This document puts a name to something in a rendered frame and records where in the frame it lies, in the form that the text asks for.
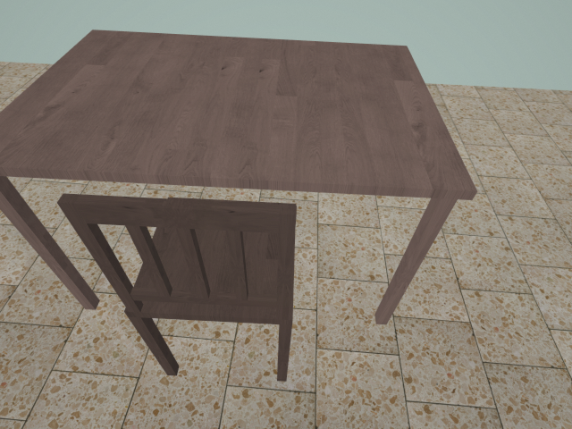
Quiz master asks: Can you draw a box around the table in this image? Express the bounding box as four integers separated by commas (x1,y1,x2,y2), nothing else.
0,29,477,324

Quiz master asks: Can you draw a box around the chair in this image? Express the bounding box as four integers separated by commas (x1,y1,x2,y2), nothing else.
57,193,297,382

